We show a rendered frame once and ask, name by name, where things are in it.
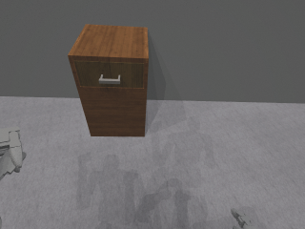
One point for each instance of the right robot hand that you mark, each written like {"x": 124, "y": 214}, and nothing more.
{"x": 243, "y": 220}

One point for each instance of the handle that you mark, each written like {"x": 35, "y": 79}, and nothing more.
{"x": 109, "y": 80}

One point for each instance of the cabinet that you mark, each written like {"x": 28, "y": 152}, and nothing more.
{"x": 113, "y": 111}

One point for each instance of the left robot hand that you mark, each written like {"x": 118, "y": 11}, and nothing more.
{"x": 11, "y": 151}

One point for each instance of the drawer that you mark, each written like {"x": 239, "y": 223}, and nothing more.
{"x": 89, "y": 73}

